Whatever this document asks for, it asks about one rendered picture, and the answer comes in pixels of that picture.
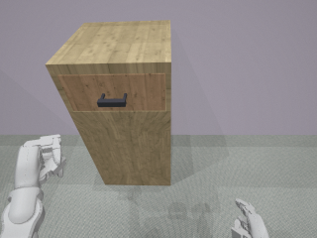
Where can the handle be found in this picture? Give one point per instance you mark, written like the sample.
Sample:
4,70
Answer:
112,102

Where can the drawer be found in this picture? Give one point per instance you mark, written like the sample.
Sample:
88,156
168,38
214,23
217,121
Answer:
145,91

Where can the robot left forearm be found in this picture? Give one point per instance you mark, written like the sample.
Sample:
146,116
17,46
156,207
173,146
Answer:
24,215

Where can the robot left hand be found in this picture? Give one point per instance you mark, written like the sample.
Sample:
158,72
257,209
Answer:
30,160

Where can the cabinet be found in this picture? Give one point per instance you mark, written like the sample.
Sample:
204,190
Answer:
128,147

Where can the robot right hand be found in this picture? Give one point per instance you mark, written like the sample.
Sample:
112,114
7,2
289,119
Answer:
253,226

